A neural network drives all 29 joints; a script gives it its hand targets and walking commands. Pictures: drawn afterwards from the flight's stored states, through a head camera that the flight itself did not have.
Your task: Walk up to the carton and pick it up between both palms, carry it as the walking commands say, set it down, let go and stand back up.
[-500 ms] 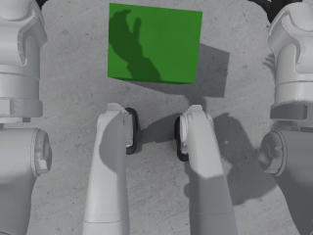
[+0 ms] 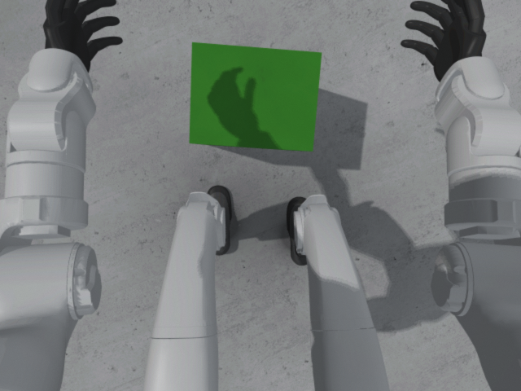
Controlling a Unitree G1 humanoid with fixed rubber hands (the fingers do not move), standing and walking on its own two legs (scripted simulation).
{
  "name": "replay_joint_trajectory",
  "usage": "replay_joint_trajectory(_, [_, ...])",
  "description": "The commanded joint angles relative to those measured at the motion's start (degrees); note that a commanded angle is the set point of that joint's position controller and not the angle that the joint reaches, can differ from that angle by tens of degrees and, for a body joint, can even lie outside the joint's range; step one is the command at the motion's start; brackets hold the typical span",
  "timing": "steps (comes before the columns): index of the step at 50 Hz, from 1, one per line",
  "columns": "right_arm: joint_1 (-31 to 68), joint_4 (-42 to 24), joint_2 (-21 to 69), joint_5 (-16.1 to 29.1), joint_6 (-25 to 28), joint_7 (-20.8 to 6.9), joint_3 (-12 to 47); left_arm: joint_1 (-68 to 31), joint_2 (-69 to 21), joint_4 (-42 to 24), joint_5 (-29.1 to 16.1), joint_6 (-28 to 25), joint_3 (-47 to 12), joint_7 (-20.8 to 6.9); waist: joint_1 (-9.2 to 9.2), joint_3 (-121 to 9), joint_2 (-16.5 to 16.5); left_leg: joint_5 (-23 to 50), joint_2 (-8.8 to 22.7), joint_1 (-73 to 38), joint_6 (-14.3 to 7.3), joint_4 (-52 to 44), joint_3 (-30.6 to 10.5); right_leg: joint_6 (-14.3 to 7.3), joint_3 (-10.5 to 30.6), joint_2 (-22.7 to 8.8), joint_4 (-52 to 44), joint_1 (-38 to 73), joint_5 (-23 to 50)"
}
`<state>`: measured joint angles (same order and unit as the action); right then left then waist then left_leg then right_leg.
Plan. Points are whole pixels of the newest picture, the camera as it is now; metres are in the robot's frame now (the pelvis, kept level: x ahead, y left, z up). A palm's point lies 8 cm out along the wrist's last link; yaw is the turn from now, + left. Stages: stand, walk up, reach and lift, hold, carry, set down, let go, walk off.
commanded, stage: let go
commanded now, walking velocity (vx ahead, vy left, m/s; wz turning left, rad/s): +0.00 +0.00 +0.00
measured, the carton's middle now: (253, 107) +0.47 +0.00 -0.50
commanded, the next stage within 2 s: stand in 1.14 s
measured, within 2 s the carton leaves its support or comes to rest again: neither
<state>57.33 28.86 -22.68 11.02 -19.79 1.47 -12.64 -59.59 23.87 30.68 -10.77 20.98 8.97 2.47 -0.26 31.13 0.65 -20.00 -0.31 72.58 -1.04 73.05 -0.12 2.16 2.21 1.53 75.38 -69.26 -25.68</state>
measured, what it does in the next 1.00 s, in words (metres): rises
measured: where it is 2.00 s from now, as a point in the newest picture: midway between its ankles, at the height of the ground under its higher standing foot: (260, 237)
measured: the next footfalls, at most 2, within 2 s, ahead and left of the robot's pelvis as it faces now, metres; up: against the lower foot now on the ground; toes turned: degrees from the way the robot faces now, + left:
none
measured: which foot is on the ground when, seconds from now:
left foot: down 0.00-1.00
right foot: down 0.00-1.00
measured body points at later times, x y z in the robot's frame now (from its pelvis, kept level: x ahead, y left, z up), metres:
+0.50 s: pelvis +0.05 +0.01 +0.08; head +0.14 +0.01 +0.52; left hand +0.32 +0.24 +0.01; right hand +0.32 -0.24 +0.02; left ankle +0.13 +0.11 -0.60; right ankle +0.09 -0.13 -0.60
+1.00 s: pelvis +0.09 -0.01 +0.12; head +0.10 -0.01 +0.57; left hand +0.26 +0.23 +0.05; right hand +0.27 -0.25 +0.05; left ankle +0.13 +0.11 -0.60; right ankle +0.09 -0.13 -0.60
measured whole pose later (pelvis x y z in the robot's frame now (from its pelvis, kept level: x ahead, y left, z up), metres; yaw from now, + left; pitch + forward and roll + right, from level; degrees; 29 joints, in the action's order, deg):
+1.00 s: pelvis +0.09 -0.01 +0.12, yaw +0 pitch -7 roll +0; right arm -10.2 25.0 -13.2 2.6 -9.2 -5.1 -3.8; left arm 12.9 10.6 21.8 -4.8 10.5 3.8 -3.0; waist -0.3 8.7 0.7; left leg -17.0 -0.2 13.0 -0.8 37.1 -0.1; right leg 1.2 2.8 0.9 37.2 -9.4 -20.7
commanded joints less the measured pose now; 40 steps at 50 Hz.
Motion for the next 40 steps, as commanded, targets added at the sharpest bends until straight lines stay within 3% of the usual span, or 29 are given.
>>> replay_joint_trajectory(1, [-18.06,-33.51,-15.96,-7.25,-0.74,0.18,-4.43,13.78,15.54,-37.99,8.36,0.01,3.03,1.51,-4.04,-133.70,0.34,34.55,-4.78,-68.65,1.95,-9.16,-0.39,-0.13,-5.90,5.95,-14.81,35.55,31.26])
replay_joint_trajectory(2, [-24.06,-38.44,-15.23,-7.22,-0.23,-0.40,-5.08,19.88,13.59,-40.02,8.61,-0.05,2.50,1.49,-2.97,-136.18,1.35,35.60,-4.51,-75.28,2.15,-11.44,-1.98,-0.15,-6.45,6.34,-15.35,38.14,30.01])
replay_joint_trajectory(3, [-19.34,-35.44,-11.85,-5.43,0.04,-0.51,-3.00,19.22,11.30,-38.68,9.32,-0.03,3.66,1.54,-1.71,-125.81,3.21,34.20,-4.69,-70.64,2.68,-11.81,-1.38,-0.90,-6.22,5.82,-16.94,33.81,27.48])
replay_joint_trajectory(4, [-17.42,-31.55,-11.05,-6.51,-0.24,-0.85,-2.84,13.56,10.70,-39.93,8.29,-0.65,1.89,1.64,-4.02,-116.00,1.95,28.50,-5.30,-63.41,1.92,-12.29,-0.99,-1.07,-5.07,5.84,-18.88,31.77,23.41])
replay_joint_trajectory(5, [-20.64,-42.26,-13.41,-3.77,0.31,-1.05,-1.62,18.74,9.70,-44.58,6.54,-0.33,2.09,1.30,-4.54,-123.33,-0.52,30.77,-5.64,-69.71,1.55,-12.46,-0.70,-0.74,-5.64,5.69,-18.21,37.55,26.91])
replay_joint_trajectory(6, [-27.37,-39.83,-10.13,-3.39,0.65,-1.66,0.14,23.87,8.79,-47.22,7.46,-1.21,1.61,1.38,-3.11,-124.17,2.51,35.58,-5.40,-71.50,2.09,-13.31,-1.31,-0.57,-4.74,5.37,-19.26,41.04,30.94])
replay_joint_trajectory(7, [-28.78,-34.50,-5.63,-2.21,0.86,-1.72,2.01,23.01,9.36,-43.15,6.04,-1.92,1.85,0.90,-2.99,-115.07,-1.30,29.41,-5.16,-69.51,0.62,-15.01,-1.67,0.13,-5.54,4.89,-19.45,38.80,25.52])
replay_joint_trajectory(8, [-28.85,-35.52,-4.92,-2.82,1.42,-1.92,2.30,27.75,8.91,-39.26,7.59,-1.48,1.34,0.03,-1.88,-115.41,2.21,27.95,-3.81,-69.45,1.70,-15.92,-2.00,-0.52,-4.73,4.21,-21.36,41.58,24.61])
replay_joint_trajectory(11, [-40.56,-24.02,-1.86,-6.85,3.71,-4.33,1.75,40.64,3.08,-29.27,8.10,-3.74,-0.65,-1.91,-2.92,-96.96,-2.54,22.10,-2.30,-66.92,1.50,-20.41,-2.76,-1.40,-5.02,3.49,-24.97,38.30,19.18])
replay_joint_trajectory(12, [-41.53,-21.30,0.13,-4.89,4.08,-4.50,4.40,44.12,2.35,-25.84,10.08,-4.48,0.79,-2.05,0.25,-87.47,-0.14,18.02,-2.81,-63.45,1.78,-21.67,-1.62,-1.07,-4.91,2.92,-25.94,36.91,14.69])
replay_joint_trajectory(13, [-47.42,-16.13,4.06,-4.93,4.88,-5.23,6.92,48.23,-1.12,-23.25,9.11,-5.28,-2.09,-2.48,-0.09,-80.46,2.17,15.70,-2.17,-62.81,2.35,-25.30,-2.97,-1.74,-5.83,2.52,-26.83,34.07,13.43])
replay_joint_trajectory(15, [-47.32,-8.12,1.66,-8.40,6.16,-5.71,5.50,50.19,-5.19,-11.22,9.72,-5.89,-3.15,-2.77,-1.32,-63.02,-0.03,8.19,-3.33,-56.60,3.63,-26.27,-0.18,-2.17,-6.50,2.72,-30.27,27.24,4.47])
replay_joint_trajectory(17, [-51.86,-5.56,2.40,-11.41,7.33,-6.71,4.26,53.08,-5.38,-9.83,12.98,-7.24,-1.71,-3.77,-1.50,-58.29,1.22,1.84,-3.46,-55.50,4.17,-30.88,0.53,-2.51,-6.24,2.33,-33.94,32.51,1.04])
replay_joint_trajectory(18, [-45.99,-7.53,2.79,-9.99,7.96,-6.87,5.19,50.30,-3.17,-10.16,13.02,-8.13,-2.06,-3.50,0.38,-52.08,2.84,-1.42,-2.88,-53.37,3.55,-32.90,0.82,-2.07,-6.75,1.87,-34.70,30.10,-2.13])
replay_joint_trajectory(21, [-57.35,-6.91,5.15,-12.45,8.82,-6.91,5.46,59.73,-4.48,-10.34,15.67,-9.48,-1.78,-3.97,-0.08,-47.88,1.12,-5.03,-2.44,-59.35,3.10,-36.81,2.02,-2.25,-5.83,1.44,-40.15,37.16,-5.02])
replay_joint_trajectory(22, [-53.37,-9.30,4.60,-12.57,10.21,-6.73,5.02,56.54,-2.69,-12.40,16.96,-10.60,-1.80,-4.02,1.04,-43.19,1.92,-7.61,-1.47,-59.27,2.48,-38.22,1.04,-1.58,-5.93,1.14,-40.11,34.23,-7.99])
replay_joint_trajectory(23, [-58.73,-10.87,6.03,-11.66,10.55,-7.22,7.52,62.89,-4.12,-13.91,14.59,-11.27,-3.39,-4.28,0.83,-46.03,1.66,-5.08,-1.66,-65.16,1.91,-40.91,1.28,-1.81,-6.03,1.80,-41.50,41.38,-5.17])
replay_joint_trajectory(24, [-53.43,-7.84,5.39,-12.07,11.09,-7.20,6.72,57.02,-3.37,-15.11,12.76,-11.61,-3.55,-4.27,0.30,-39.81,0.42,-7.94,-0.89,-62.13,1.61,-41.74,1.31,-1.94,-4.91,1.61,-42.10,38.07,-7.67])
replay_joint_trajectory(25, [-57.45,-10.11,6.09,-10.83,11.32,-7.19,7.61,61.85,-5.08,-15.18,14.48,-11.76,-2.76,-4.32,1.83,-41.32,2.44,-6.95,-1.42,-64.04,1.80,-43.55,0.88,-1.69,-5.02,1.32,-43.67,42.54,-3.98])
replay_joint_trajectory(27, [-58.99,-9.29,5.79,-12.69,11.78,-6.96,6.29,61.11,-3.57,-17.80,14.32,-13.12,-3.12,-4.22,1.65,-36.57,2.49,-7.30,-0.35,-62.78,1.82,-47.81,0.69,-1.71,-6.10,2.47,-44.27,46.60,-1.82])
replay_joint_trajectory(28, [-61.11,-15.10,3.95,-13.04,12.70,-6.74,6.00,63.89,-4.57,-18.90,13.23,-12.94,-2.26,-4.34,1.19,-38.84,-3.63,-1.39,-1.45,-68.99,1.90,-46.67,1.57,-1.32,-4.42,2.03,-46.99,47.02,-0.45])
replay_joint_trajectory(29, [-63.65,-18.38,4.57,-12.19,13.94,-6.52,7.73,65.93,-5.97,-22.40,12.73,-14.34,-2.67,-5.03,1.46,-42.40,-3.87,5.98,-2.81,-72.09,2.13,-44.46,2.72,-1.34,-3.66,2.12,-47.88,49.00,4.38])
replay_joint_trajectory(32, [-63.18,-18.58,4.29,-11.42,14.30,-7.16,7.94,67.57,-5.60,-22.62,14.40,-14.00,-2.82,-4.68,3.62,-36.07,1.22,3.35,-2.67,-70.20,3.05,-47.27,2.73,-1.81,-4.87,1.35,-48.70,50.30,3.52])
replay_joint_trajectory(34, [-64.25,-14.89,5.03,-12.57,13.98,-6.80,8.50,67.97,-4.65,-22.89,12.18,-14.91,-5.29,-5.07,1.99,-29.76,1.02,-1.46,-0.72,-68.65,2.04,-51.70,0.72,-1.19,-5.75,3.17,-47.32,50.92,3.67])
replay_joint_trajectory(35, [-64.50,-19.85,4.37,-12.82,15.14,-6.59,8.41,68.33,-5.53,-25.30,13.69,-15.63,-4.33,-5.28,3.17,-31.78,-0.04,3.32,-1.58,-70.14,2.40,-49.92,1.05,-1.18,-5.22,2.76,-48.13,52.59,5.61])
replay_joint_trajectory(37, [-66.49,-21.86,4.41,-14.40,15.25,-5.92,6.90,69.56,-5.98,-24.43,11.91,-14.98,-5.89,-6.01,1.42,-32.65,-2.69,3.34,-1.67,-74.24,2.51,-50.11,1.94,-1.56,-5.14,2.52,-50.27,54.98,4.63])
replay_joint_trajectory(38, [-66.38,-19.65,4.01,-12.33,14.98,-6.36,8.01,70.08,-4.67,-22.40,13.93,-14.88,-3.95,-5.47,3.72,-27.73,1.90,1.28,-1.61,-71.73,2.76,-50.89,2.13,-1.15,-5.59,2.35,-49.99,54.73,4.19])
replay_joint_trajectory(39, [-70.16,-17.36,4.46,-12.50,14.08,-6.45,10.18,72.22,-6.66,-20.15,13.12,-14.16,-5.35,-5.96,2.64,-26.54,-1.05,1.57,-1.64,-70.54,2.73,-51.21,2.19,-1.22,-4.83,1.83,-51.34,54.34,3.83])
replay_joint_trajectory(40, [-68.97,-16.40,4.54,-11.67,13.61,-6.58,9.75,71.70,-6.07,-18.26,13.01,-13.42,-5.12,-6.16,3.09,-26.66,0.93,3.21,-1.81,-74.77,2.26,-49.31,2.45,-1.52,-4.25,1.55,-52.25,50.63,3.00])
